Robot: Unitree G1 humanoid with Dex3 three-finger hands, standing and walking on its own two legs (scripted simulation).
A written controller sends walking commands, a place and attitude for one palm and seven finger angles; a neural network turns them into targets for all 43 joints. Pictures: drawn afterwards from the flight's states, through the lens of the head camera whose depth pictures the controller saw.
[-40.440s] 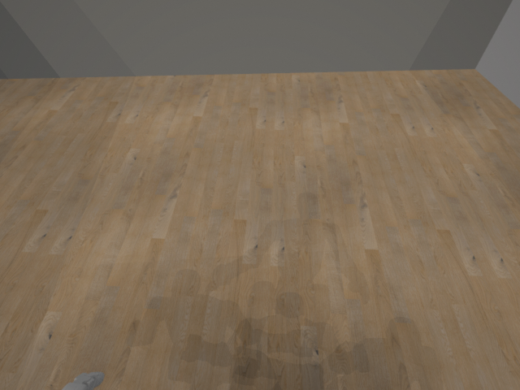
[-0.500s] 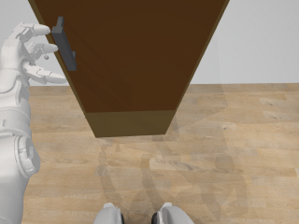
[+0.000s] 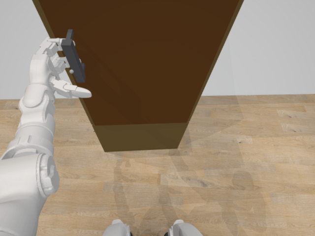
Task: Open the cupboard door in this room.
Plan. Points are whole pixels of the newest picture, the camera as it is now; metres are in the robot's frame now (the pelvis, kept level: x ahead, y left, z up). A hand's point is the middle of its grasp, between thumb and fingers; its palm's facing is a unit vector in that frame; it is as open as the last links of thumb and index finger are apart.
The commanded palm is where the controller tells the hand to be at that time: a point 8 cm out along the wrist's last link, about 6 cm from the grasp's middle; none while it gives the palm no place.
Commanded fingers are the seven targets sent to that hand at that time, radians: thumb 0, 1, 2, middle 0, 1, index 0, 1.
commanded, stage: slide the fingers in behind the handle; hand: left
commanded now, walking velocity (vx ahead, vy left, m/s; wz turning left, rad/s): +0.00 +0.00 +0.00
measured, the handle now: (75, 57) +0.55 +0.18 +0.10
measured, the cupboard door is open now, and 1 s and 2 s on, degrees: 0 0 9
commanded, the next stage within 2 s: close the thumb around the handle in 0.70 s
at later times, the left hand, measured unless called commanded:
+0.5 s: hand (82, 72) +0.49 +0.15 +0.11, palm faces +0.01 -1.00 -0.01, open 14.0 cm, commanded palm +0.46 +0.20 +0.10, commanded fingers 0.00 -0.50 0.30 -0.30 -1.20 -0.30 -1.20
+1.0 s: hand (82, 72) +0.49 +0.15 +0.10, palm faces +0.01 -1.00 -0.01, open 13.0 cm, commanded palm +0.47 +0.21 +0.10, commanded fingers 0.00 0.12 0.56 -0.34 -1.27 -0.34 -1.27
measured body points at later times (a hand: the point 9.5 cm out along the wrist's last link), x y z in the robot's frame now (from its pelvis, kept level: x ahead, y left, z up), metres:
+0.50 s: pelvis +0.00 -0.01 +0.00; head +0.09 +0.00 +0.44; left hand +0.48 +0.21 +0.11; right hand +0.00 -0.27 -0.11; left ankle +0.01 +0.10 -0.69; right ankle -0.01 -0.11 -0.69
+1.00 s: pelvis -0.01 -0.01 +0.00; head +0.09 +0.00 +0.44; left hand +0.48 +0.21 +0.11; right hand +0.01 -0.28 -0.11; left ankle +0.01 +0.10 -0.69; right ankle -0.01 -0.11 -0.69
